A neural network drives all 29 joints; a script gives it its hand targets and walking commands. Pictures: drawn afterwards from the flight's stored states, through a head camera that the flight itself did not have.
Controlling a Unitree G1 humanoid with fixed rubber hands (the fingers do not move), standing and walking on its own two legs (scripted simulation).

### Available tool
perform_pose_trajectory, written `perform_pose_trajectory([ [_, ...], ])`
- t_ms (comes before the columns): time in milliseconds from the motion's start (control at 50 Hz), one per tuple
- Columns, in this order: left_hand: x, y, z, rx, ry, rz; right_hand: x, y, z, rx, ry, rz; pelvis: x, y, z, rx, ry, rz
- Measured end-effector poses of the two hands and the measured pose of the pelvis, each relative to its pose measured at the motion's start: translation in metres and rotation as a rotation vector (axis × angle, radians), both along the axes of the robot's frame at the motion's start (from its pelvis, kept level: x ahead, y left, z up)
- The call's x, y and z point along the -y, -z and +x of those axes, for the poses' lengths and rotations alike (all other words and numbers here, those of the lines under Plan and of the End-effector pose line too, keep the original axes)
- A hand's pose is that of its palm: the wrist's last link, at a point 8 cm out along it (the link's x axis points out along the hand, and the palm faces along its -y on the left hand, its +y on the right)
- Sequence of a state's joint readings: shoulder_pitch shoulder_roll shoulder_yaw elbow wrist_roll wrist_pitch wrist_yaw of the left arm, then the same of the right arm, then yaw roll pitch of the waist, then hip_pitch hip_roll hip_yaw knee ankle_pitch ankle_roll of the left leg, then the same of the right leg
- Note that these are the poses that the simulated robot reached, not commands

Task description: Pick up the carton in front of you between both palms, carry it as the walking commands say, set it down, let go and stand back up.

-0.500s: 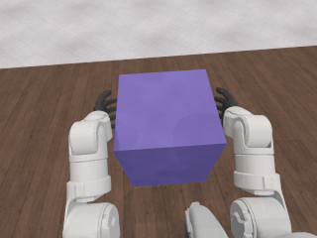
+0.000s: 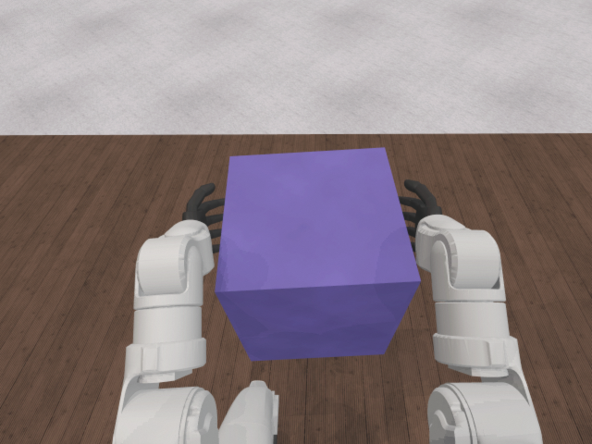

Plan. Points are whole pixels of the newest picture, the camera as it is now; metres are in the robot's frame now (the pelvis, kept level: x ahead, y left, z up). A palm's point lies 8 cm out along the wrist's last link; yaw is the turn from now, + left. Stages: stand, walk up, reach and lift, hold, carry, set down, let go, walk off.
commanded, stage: carry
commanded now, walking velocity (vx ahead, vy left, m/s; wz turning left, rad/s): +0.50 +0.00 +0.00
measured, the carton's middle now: (312, 262) +0.34 +0.02 +0.00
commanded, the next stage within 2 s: none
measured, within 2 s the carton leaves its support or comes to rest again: neither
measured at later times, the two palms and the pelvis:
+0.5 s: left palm (238, 95) +0.67 +0.17 +0.06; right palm (400, 102) +0.64 -0.13 +0.06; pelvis +0.30 +0.05 -0.04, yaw -2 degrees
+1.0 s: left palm (258, 49) +0.93 +0.17 +0.00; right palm (380, 44) +0.95 -0.13 -0.01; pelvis +0.60 +0.00 -0.08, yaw +0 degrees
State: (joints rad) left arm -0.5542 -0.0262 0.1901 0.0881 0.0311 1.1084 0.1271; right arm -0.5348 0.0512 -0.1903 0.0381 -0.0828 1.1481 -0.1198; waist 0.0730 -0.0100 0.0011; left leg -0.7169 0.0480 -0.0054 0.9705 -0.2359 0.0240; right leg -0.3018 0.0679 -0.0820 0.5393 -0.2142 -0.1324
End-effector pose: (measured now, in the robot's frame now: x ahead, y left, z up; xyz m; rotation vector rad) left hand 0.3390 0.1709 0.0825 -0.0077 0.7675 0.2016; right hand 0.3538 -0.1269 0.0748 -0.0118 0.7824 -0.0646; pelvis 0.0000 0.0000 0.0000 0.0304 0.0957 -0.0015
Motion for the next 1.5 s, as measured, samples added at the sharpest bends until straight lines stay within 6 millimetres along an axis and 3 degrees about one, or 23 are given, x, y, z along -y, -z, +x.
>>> perform_pose_trajectory([
  [80,-0.002,-0.011,0.056,0.058,0.013,-0.001,-0.002,-0.008,0.049,0.058,0.023,0.009,-0.007,0.003,0.051,-0.004,0.009,-0.007],
  [160,-0.009,-0.019,0.118,0.127,0.031,-0.002,-0.009,-0.018,0.107,0.127,0.036,0.003,-0.018,0.018,0.109,0.0,0.02,-0.028],
  [220,-0.015,-0.013,0.17,0.164,0.06,-0.007,-0.014,-0.017,0.153,0.165,0.053,-0.018,-0.027,0.042,0.159,0.022,0.04,-0.056],
  [280,-0.013,0.003,0.213,0.131,0.097,-0.021,-0.013,-0.006,0.186,0.132,0.072,-0.054,-0.033,0.054,0.191,0.026,0.029,-0.034],
  [360,-0.004,0.02,0.254,0.027,0.143,-0.014,-0.004,0.013,0.214,0.028,0.114,-0.049,-0.043,0.049,0.23,0.022,0.027,-0.049],
  [460,0.003,0.026,0.306,0.002,0.157,-0.023,0.002,0.018,0.26,0.002,0.145,-0.041,-0.048,0.041,0.278,0.009,0.031,-0.06],
  [580,0.006,0.019,0.375,0.058,0.134,-0.041,0.006,0.007,0.334,0.058,0.145,-0.037,-0.042,0.04,0.346,-0.003,0.023,-0.059],
  [680,0.015,0.02,0.441,0.091,0.121,-0.042,0.015,0.008,0.403,0.09,0.135,-0.035,-0.029,0.052,0.415,-0.003,0.012,-0.04],
  [760,0.024,0.035,0.497,0.097,0.11,-0.007,0.025,0.031,0.465,0.097,0.103,-0.028,-0.017,0.082,0.481,0.023,-0.007,-0.008],
  [800,0.023,0.049,0.518,0.075,0.098,0.026,0.025,0.049,0.494,0.076,0.077,-0.012,-0.014,0.092,0.503,0.025,0.001,-0.03],
  [900,0.012,0.084,0.549,-0.041,0.046,0.022,0.013,0.08,0.542,-0.036,0.005,-0.034,-0.002,0.089,0.55,0.026,0.003,-0.018],
  [1020,0.005,0.085,0.606,-0.023,0.007,0.009,0.006,0.083,0.606,-0.02,-0.006,-0.018,0.003,0.082,0.607,0.011,0.0,-0.006],
  [1140,0.001,0.067,0.684,0.06,0.015,0.005,0.003,0.069,0.677,0.061,0.027,0.003,-0.005,0.082,0.679,0.001,0.011,-0.008],
  [1240,-0.009,0.055,0.761,0.139,0.034,0.005,-0.007,0.056,0.75,0.14,0.041,-0.003,-0.019,0.1,0.751,0.005,0.024,-0.032],
  [1300,-0.016,0.062,0.812,0.168,0.063,0.0,-0.014,0.058,0.794,0.169,0.055,-0.027,-0.028,0.125,0.8,0.026,0.042,-0.055],
  [1340,-0.016,0.073,0.841,0.148,0.085,-0.013,-0.014,0.065,0.817,0.15,0.065,-0.055,-0.031,0.133,0.821,0.029,0.033,-0.032],
  [1420,-0.008,0.094,0.882,0.039,0.132,-0.009,-0.007,0.086,0.845,0.04,0.103,-0.058,-0.042,0.131,0.859,0.027,0.027,-0.044],
  [1500,-0.002,0.103,0.922,-0.008,0.154,-0.011,-0.001,0.095,0.877,-0.008,0.133,-0.05,-0.048,0.124,0.896,0.017,0.033,-0.054],
])
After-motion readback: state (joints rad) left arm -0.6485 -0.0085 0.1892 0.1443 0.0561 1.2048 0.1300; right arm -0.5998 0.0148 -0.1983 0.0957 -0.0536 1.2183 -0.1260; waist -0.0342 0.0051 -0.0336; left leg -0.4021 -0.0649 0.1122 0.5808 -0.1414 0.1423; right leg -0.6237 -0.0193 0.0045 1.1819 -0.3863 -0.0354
